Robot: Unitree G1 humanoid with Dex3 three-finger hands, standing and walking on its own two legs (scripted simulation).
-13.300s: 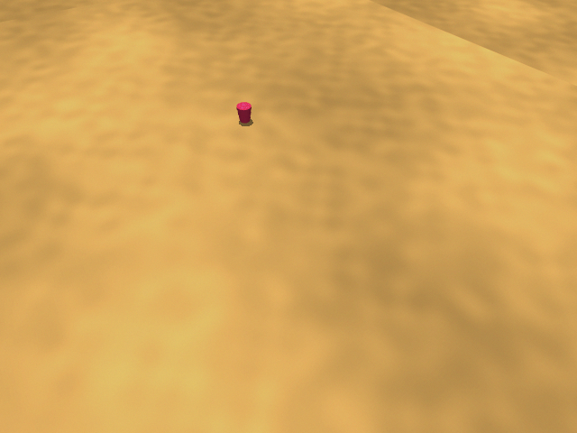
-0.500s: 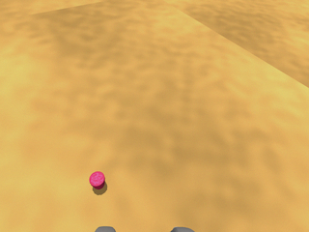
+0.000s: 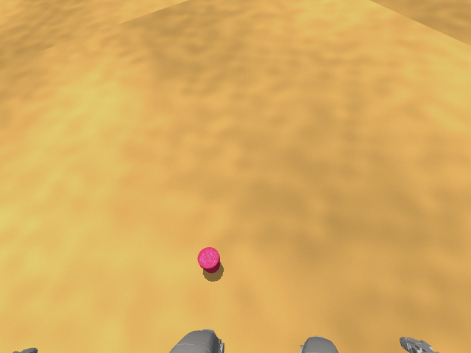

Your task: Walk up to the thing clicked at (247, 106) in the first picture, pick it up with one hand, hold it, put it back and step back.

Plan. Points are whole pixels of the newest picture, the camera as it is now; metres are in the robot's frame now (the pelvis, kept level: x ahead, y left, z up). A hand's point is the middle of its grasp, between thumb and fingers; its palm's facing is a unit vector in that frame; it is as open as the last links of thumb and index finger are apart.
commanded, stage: stand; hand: left
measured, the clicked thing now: (210, 261) +0.49 +0.21 -0.68
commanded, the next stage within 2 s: none
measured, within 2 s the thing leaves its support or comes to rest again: neither
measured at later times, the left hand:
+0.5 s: hand out of the picture +0.08 +0.25 -0.11, palm faces -0.03 -0.94 -0.33, open 7.4 cm
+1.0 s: hand out of the picture +0.12 +0.26 -0.10, palm faces -0.02 -0.94 -0.33, open 7.4 cm
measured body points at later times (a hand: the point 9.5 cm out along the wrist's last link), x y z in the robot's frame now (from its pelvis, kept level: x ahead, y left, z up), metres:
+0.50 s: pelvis +0.01 +0.00 +0.04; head +0.02 -0.01 +0.49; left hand +0.09 +0.29 -0.09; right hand +0.08 -0.31 -0.09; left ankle +0.04 +0.16 -0.70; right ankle +0.03 -0.11 -0.70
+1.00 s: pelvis +0.02 +0.01 +0.05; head +0.03 +0.01 +0.50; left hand +0.12 +0.31 -0.08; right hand +0.10 -0.29 -0.08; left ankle +0.04 +0.16 -0.70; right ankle +0.03 -0.11 -0.70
